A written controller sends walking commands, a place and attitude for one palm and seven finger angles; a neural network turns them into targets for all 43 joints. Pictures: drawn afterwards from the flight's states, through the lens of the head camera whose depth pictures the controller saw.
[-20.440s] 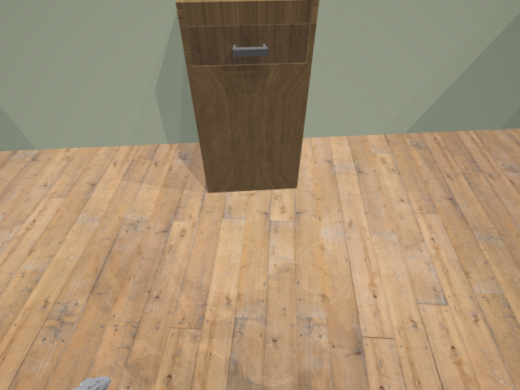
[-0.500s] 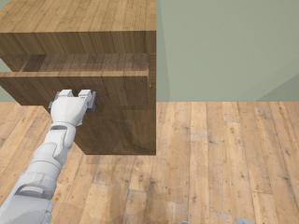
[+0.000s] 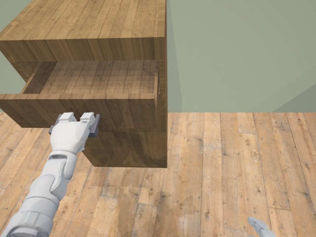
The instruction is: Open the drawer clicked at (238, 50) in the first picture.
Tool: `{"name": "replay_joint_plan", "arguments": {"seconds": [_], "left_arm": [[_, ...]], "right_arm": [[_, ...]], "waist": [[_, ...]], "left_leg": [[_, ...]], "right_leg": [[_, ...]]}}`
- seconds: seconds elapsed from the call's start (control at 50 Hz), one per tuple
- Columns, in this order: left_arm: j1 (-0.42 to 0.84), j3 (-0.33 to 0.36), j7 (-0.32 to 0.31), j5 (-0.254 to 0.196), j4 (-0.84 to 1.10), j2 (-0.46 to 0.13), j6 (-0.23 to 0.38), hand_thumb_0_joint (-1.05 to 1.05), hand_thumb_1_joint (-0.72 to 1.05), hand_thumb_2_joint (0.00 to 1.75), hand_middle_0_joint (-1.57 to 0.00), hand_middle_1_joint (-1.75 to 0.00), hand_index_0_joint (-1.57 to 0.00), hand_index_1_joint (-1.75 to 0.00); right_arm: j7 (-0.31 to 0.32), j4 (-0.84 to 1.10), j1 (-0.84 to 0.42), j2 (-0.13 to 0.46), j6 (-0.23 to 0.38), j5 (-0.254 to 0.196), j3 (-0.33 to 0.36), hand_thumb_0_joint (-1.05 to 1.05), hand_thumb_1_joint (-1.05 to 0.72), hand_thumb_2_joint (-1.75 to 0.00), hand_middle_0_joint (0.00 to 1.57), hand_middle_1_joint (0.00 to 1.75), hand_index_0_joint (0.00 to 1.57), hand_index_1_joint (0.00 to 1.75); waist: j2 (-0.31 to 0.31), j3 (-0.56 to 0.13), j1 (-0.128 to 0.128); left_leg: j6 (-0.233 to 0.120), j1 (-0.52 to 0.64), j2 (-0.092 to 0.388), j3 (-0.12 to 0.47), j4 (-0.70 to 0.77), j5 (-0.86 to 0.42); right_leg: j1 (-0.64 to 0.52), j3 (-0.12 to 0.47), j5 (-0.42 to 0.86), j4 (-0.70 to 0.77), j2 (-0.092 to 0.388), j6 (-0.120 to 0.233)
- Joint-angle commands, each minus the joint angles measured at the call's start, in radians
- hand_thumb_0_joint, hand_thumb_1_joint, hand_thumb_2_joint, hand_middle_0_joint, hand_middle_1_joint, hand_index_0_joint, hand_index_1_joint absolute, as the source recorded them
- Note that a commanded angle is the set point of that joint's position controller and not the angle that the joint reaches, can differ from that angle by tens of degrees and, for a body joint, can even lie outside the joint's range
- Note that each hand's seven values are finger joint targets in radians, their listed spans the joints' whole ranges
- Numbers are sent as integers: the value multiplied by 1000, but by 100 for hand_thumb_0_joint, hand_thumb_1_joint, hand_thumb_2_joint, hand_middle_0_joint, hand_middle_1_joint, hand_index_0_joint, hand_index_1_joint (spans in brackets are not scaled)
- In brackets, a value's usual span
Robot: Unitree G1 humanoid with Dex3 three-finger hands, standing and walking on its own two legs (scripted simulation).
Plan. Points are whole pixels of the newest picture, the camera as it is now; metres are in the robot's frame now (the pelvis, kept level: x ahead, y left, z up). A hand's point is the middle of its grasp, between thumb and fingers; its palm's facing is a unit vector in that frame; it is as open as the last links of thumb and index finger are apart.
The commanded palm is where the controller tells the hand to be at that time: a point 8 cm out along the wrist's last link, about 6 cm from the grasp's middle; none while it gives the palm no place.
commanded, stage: pull the drawer open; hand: left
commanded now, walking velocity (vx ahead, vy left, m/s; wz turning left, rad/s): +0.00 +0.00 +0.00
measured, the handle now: (76, 124) +0.40 +0.26 +0.03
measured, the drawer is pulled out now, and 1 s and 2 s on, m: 0.16 0.28 0.30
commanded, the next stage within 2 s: open the thumb to release the handle in 1.38 s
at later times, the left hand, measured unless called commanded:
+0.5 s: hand (74, 162) +0.30 +0.24 +0.01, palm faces +0.00 -0.03 -1.00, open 5.6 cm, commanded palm +0.26 +0.26 +0.06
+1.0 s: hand (65, 189) +0.23 +0.24 +0.01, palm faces -0.01 -0.05 -1.00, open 5.6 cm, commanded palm +0.20 +0.25 +0.06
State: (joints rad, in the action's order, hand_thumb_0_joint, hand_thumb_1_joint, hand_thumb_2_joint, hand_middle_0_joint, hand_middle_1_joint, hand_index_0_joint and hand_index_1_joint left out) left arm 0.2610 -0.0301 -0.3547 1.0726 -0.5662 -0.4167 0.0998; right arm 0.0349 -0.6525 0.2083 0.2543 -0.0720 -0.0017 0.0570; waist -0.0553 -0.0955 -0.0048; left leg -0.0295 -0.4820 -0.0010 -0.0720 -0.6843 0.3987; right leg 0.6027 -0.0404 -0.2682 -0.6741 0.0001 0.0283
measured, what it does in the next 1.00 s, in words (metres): stands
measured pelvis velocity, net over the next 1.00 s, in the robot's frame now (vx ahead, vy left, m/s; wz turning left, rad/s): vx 0.01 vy -0.01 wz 0.00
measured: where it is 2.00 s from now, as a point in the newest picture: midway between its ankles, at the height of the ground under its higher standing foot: outside the picture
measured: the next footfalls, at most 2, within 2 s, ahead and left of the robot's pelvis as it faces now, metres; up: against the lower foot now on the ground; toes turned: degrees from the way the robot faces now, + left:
none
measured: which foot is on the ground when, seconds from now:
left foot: down 0.00-1.00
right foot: down 0.00-1.00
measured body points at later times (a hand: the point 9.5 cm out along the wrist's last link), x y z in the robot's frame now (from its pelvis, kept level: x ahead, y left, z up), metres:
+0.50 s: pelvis +0.00 +0.00 +0.00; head +0.04 -0.03 +0.45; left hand +0.29 +0.24 +0.06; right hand +0.18 -0.25 -0.11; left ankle -0.04 +0.10 -0.72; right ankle +0.03 -0.10 -0.72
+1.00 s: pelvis +0.01 -0.01 +0.00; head +0.05 -0.03 +0.45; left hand +0.22 +0.24 +0.06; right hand +0.22 -0.23 -0.11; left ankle -0.04 +0.10 -0.72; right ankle +0.03 -0.10 -0.72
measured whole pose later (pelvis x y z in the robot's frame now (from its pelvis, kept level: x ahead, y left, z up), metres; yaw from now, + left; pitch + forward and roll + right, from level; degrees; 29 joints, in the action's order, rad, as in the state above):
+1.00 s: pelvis +0.01 -0.01 +0.00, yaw +0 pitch +8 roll +0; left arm -0.32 -0.02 -0.38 1.05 -0.03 -0.40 0.07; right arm 0.03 -0.62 0.10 0.24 -0.04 0.03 0.03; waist -0.06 -0.08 -0.07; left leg -0.02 -0.40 0.00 -0.07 -0.69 0.43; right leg 0.53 -0.04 -0.31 -0.70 -0.01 0.04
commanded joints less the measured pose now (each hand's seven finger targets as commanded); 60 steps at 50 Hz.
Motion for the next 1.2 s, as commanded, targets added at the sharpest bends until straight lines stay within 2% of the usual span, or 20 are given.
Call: {"name": "replay_joint_plan", "arguments": {"seconds": [0.0, 0.08, 0.16, 0.24, 0.28, 0.34, 0.42, 0.46, 0.52, 0.54, 0.6, 0.66, 0.72, 0.78, 0.84, 0.96, 0.98, 1.06, 1.12, 1.18], "left_arm": [[193, 144, -49, -26, 229, -247, -16, 0, 90, 90, -40, -135, -40, -135], [138, 141, -50, -30, 269, -230, -22, 0, 90, 90, -40, -135, -40, -135], [76, 126, -58, -26, 327, -208, -33, 0, 90, 90, -40, -135, -40, -135], [0, 177, -57, -35, 366, -244, -44, 0, 90, 90, -40, -135, -40, -135], [33, 129, -53, -39, 377, -202, -47, 0, 90, 90, -40, -135, -40, -135], [-7, 163, -53, -35, 380, -233, -51, 0, 90, 90, -40, -135, -40, -135], [-87, 154, -48, -32, 410, -217, -56, 0, 90, 90, -40, -135, -40, -135], [-96, 148, -44, -37, 447, -209, -57, 0, 90, 90, -40, -135, -40, -135], [-159, 147, -41, -47, 484, -194, -58, 0, 90, 90, -40, -135, -40, -135], [-188, 176, -40, -49, 485, -216, -58, 0, 90, 90, -40, -135, -40, -135], [-232, 158, -39, -46, 514, -191, -56, 0, 90, 90, -40, -135, -40, -135], [-305, 190, -44, -41, 563, -216, -55, 0, 90, 90, -40, -135, -40, -135], [-332, 151, -51, -41, 605, -167, -57, 0, 90, 90, -40, -135, -40, -135], [-391, 158, -61, -42, 674, -164, -57, 0, 90, 90, -40, -135, -40, -135], [-498, 198, -67, -45, 697, -180, -59, 0, 90, 90, -40, -135, -40, -135], [-480, 176, -82, -36, 735, -163, -52, 0, 90, 90, -40, -135, -40, -135], [-493, 198, -86, -37, 738, -181, -50, 0, 90, 90, -40, -135, -40, -135], [-524, 180, -93, -31, 756, -162, -51, 0, 90, 90, -40, -135, -40, -135], [-625, 202, -93, -43, 780, -165, -53, 0, 90, 90, -40, -135, -40, -135], [-648, 204, -88, -55, 804, -162, -52, 0, 90, 90, -40, -135, -40, -135]], "right_arm": [[18, 123, -42, 124, 42, -3, 38, 0, -90, -90, 20, 30, 20, 30], [18, 128, -58, 121, 50, -5, 37, 0, -90, -90, 20, 30, 20, 30], [16, 140, -78, 118, 58, 0, 32, 0, -90, -90, 20, 30, 20, 30], [21, 143, -97, 118, 57, 1, 30, 0, -90, -90, 20, 30, 20, 30], [23, 140, -104, 115, 61, -1, 25, 0, -90, -90, 20, 30, 20, 30], [27, 141, -121, 114, 62, 1, 21, 0, -90, -90, 20, 30, 20, 30], [27, 146, -133, 103, 65, 4, 18, 0, -90, -90, 20, 30, 20, 30], [25, 149, -140, 104, 65, 6, 17, 0, -90, -90, 20, 30, 20, 30], [22, 158, -150, 102, 68, 8, 17, 0, -90, -90, 20, 30, 20, 30], [23, 161, -156, 105, 66, 8, 15, 0, -90, -90, 20, 30, 20, 30], [21, 167, -168, 99, 70, 11, 12, 0, -90, -90, 20, 30, 20, 30], [19, 172, -180, 97, 69, 15, 11, 0, -90, -90, 20, 30, 20, 30], [10, 171, -187, 94, 73, 17, 11, 0, -90, -90, 20, 30, 20, 30], [5, 179, -193, 93, 76, 23, 13, 0, -90, -90, 20, 30, 20, 30], [4, 183, -205, 92, 74, 24, 12, 0, -90, -90, 20, 30, 20, 30], [4, 183, -223, 87, 74, 33, 4, 0, -90, -90, 20, 30, 20, 30], [4, 180, -216, 84, 74, 32, 7, 0, -90, -90, 20, 30, 20, 30], [3, 182, -222, 82, 75, 37, 4, 0, -90, -90, 20, 30, 20, 30], [1, 188, -225, 77, 73, 36, 4, 0, -90, -90, 20, 30, 20, 30], [-1, 191, -235, 77, 72, 36, 1, 0, -90, -90, 20, 30, 20, 30]], "waist": [[47, -308, -33], [53, -280, -36], [18, -278, -47], [56, -298, -58], [54, -244, -40], [60, -239, -51], [45, -246, -67], [24, -250, -63], [39, -248, -69], [55, -248, -75], [67, -219, -76], [26, -235, -94], [28, -207, -77], [20, -242, -86], [53, -233, -96], [35, -170, -78], [30, -187, -85], [22, -187, -84], [38, -208, -101], [47, -177, -97]], "left_leg": [[3, 18, -31, 38, 87, -346], [6, 25, -30, 43, 95, -341], [9, 53, -27, 45, 98, -366], [10, 48, -31, 44, 99, -361], [9, 41, -30, 44, 104, -312], [9, 39, -34, 43, 108, -301], [12, 50, -36, 40, 105, -331], [14, 64, -33, 42, 103, -344], [14, 70, -31, 42, 102, -355], [15, 63, -32, 44, 103, -361], [14, 55, -32, 43, 104, -334], [18, 70, -32, 43, 102, -364], [20, 82, -28, 46, 91, -373], [21, 100, -26, 48, 81, -392], [22, 94, -25, 52, 77, -417], [18, 75, -29, 54, 68, -309], [19, 79, -30, 55, 68, -309], [21, 85, -30, 55, 57, -312], [21, 82, -31, 56, 52, -340], [20, 68, -32, 57, 55, -311]], "right_leg": [[-330, 41, 278, 47, -21, 8], [-319, 34, 258, 50, -23, 10], [-312, 31, 256, 50, -21, 14], [-357, 40, 273, 52, -21, 12], [-319, 35, 233, 62, -19, 9], [-329, 36, 217, 65, -21, 10], [-347, 38, 254, 59, -20, 12], [-339, 39, 259, 59, -19, 12], [-350, 41, 278, 60, -18, 10], [-363, 42, 279, 59, -20, 11], [-348, 44, 262, 62, -17, 9], [-361, 52, 282, 54, -17, 13], [-321, 45, 279, 51, -20, 13], [-329, 47, 288, 42, -19, 13], [-335, 57, 323, 39, -21, 14], [-276, 55, 227, 40, -18, 11], [-288, 56, 230, 40, -18, 14], [-268, 55, 222, 31, -19, 13], [-300, 61, 271, 26, -18, 14], [-292, 65, 254, 32, -17, 12]]}}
